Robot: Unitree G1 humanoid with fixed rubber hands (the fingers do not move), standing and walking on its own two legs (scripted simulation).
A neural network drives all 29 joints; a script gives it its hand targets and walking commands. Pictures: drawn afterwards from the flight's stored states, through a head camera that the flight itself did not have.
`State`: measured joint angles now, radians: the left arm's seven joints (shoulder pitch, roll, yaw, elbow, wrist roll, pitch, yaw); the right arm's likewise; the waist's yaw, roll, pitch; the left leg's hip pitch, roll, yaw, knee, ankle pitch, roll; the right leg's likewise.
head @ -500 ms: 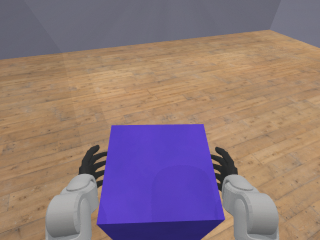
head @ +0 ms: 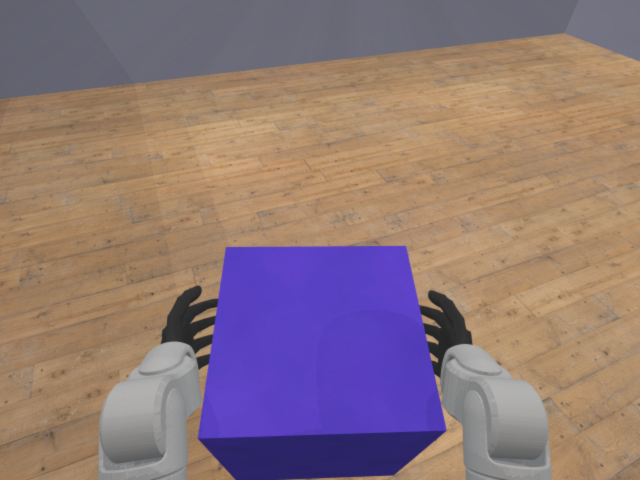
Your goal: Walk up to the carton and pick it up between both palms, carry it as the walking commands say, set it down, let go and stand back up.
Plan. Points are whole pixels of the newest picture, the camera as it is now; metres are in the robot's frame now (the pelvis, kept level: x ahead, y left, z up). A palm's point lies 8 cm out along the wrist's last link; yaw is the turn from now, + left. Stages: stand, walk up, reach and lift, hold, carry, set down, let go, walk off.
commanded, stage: carry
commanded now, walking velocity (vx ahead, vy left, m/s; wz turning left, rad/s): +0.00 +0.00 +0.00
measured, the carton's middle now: (316, 370) +0.26 +0.01 +0.02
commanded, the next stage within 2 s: hold in 1.72 s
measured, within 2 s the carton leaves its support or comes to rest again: neither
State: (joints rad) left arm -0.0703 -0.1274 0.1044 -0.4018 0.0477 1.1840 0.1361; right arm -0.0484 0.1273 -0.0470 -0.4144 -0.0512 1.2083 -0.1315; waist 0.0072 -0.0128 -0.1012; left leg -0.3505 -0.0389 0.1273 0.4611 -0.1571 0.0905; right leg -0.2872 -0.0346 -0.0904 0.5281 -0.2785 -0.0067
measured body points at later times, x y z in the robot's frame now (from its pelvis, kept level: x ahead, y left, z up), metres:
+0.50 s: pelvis +0.01 -0.03 +0.00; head +0.01 -0.03 +0.45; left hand +0.28 +0.13 +0.06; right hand +0.29 -0.17 +0.06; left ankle +0.06 +0.06 -0.73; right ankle +0.00 -0.11 -0.73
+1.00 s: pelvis +0.02 -0.05 +0.00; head +0.01 -0.05 +0.45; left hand +0.30 +0.12 +0.06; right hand +0.30 -0.19 +0.05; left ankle +0.06 +0.06 -0.73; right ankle +0.00 -0.11 -0.73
